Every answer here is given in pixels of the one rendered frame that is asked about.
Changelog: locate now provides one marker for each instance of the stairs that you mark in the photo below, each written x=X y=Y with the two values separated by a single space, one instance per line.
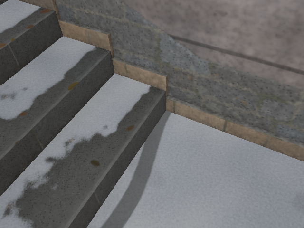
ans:
x=69 y=125

